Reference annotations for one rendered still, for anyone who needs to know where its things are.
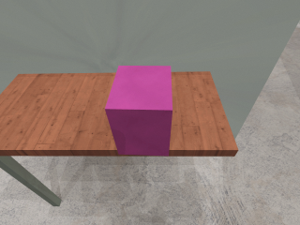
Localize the table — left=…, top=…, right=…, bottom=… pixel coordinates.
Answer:
left=0, top=71, right=238, bottom=206

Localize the carton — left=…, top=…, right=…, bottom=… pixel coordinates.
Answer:
left=105, top=66, right=173, bottom=157

